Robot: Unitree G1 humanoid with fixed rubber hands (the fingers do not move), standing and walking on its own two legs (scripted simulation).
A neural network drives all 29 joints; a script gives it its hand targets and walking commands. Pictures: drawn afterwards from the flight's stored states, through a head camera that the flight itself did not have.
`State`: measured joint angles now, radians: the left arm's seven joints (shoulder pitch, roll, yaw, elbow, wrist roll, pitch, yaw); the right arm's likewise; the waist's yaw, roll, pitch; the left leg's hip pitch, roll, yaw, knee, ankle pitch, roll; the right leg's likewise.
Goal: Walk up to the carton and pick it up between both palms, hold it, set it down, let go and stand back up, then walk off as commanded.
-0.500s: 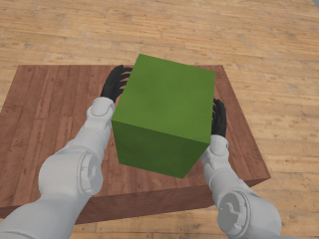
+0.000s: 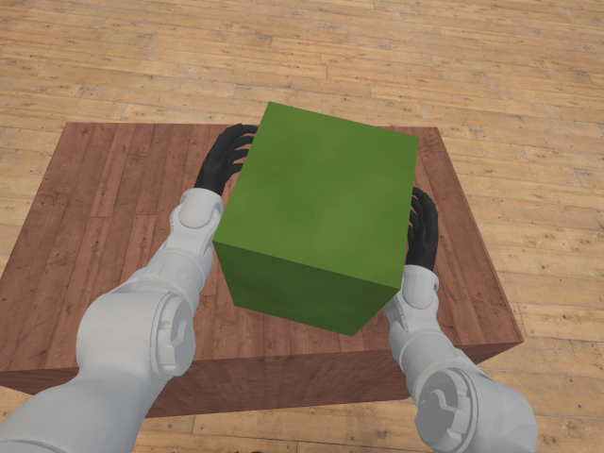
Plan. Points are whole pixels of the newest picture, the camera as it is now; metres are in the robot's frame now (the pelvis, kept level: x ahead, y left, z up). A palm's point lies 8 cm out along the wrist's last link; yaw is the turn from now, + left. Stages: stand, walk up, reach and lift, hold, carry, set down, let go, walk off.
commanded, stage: reach and lift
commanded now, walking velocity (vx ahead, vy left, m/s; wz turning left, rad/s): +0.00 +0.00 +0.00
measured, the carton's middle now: (315, 231) +0.42 -0.02 +0.01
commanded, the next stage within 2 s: none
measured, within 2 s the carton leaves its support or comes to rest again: leaves its support in 0.60 s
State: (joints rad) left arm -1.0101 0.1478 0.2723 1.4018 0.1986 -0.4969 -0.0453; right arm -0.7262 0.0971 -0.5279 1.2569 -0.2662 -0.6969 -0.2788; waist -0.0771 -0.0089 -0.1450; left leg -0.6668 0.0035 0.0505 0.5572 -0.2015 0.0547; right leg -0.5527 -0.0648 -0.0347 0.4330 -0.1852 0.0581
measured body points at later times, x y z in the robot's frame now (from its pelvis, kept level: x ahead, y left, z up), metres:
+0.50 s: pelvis +0.01 -0.01 +0.00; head +0.08 +0.02 +0.45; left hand +0.46 +0.12 +0.07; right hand +0.39 -0.16 +0.03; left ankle +0.03 +0.07 -0.73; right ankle +0.00 -0.18 -0.73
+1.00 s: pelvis -0.02 -0.02 +0.01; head -0.07 +0.00 +0.46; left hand +0.41 +0.11 +0.18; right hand +0.36 -0.18 +0.13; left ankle +0.03 +0.07 -0.73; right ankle +0.00 -0.18 -0.73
